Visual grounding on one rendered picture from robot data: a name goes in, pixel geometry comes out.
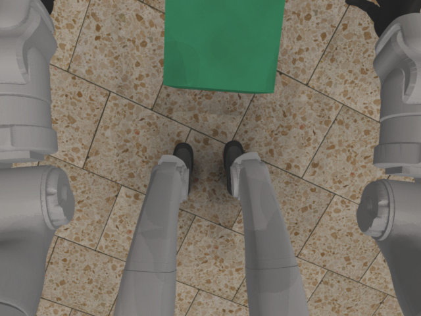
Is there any robot right shin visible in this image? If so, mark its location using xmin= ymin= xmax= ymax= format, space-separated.
xmin=230 ymin=152 xmax=270 ymax=176

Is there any left robot forearm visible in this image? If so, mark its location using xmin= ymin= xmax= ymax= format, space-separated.
xmin=0 ymin=0 xmax=58 ymax=169

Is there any right robot hand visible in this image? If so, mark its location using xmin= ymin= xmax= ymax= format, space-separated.
xmin=345 ymin=0 xmax=421 ymax=37

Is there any robot right upper arm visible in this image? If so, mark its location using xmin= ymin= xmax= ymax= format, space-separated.
xmin=357 ymin=179 xmax=421 ymax=316

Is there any robot left upper arm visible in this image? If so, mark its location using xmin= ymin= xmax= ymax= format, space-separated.
xmin=0 ymin=165 xmax=75 ymax=316

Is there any right robot forearm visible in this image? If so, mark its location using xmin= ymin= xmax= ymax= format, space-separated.
xmin=373 ymin=13 xmax=421 ymax=183

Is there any robot left thigh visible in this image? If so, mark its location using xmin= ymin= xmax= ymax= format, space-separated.
xmin=113 ymin=162 xmax=189 ymax=316

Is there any left robot hand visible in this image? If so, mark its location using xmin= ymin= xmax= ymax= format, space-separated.
xmin=41 ymin=0 xmax=54 ymax=14

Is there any carton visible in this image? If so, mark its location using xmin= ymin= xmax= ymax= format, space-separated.
xmin=163 ymin=0 xmax=285 ymax=94

